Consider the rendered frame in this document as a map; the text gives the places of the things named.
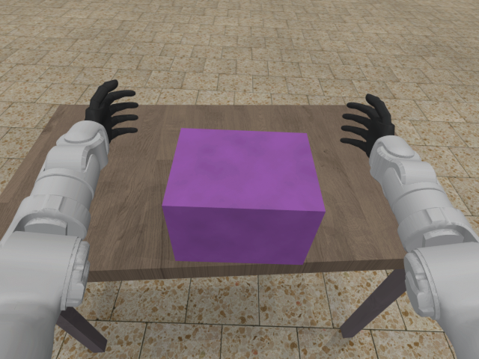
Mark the carton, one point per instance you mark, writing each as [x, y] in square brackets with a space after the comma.
[238, 196]

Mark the robot right forearm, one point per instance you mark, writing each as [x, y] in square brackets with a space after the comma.
[423, 211]

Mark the right robot hand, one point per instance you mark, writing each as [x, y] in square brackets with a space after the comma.
[378, 125]

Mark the robot left upper arm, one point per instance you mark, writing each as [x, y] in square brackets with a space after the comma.
[41, 274]

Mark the left robot hand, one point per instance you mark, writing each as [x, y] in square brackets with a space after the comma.
[101, 109]

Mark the robot left forearm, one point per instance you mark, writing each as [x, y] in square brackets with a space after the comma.
[61, 197]

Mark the robot right upper arm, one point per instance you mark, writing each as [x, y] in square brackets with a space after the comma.
[442, 282]

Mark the table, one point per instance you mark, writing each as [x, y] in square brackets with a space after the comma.
[128, 235]

